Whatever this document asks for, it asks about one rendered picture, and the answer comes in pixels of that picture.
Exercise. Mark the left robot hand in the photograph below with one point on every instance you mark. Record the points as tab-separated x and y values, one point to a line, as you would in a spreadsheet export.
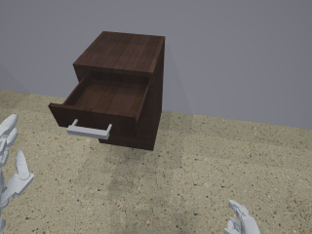
18	182

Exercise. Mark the right robot hand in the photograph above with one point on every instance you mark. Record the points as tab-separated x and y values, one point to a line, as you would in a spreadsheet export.
247	224

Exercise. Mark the drawer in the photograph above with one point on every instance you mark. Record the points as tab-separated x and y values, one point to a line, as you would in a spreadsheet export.
102	98

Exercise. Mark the handle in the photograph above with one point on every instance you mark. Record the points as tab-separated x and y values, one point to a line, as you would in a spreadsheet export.
88	132

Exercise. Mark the cabinet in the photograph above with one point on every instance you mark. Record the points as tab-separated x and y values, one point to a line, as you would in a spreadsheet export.
133	54

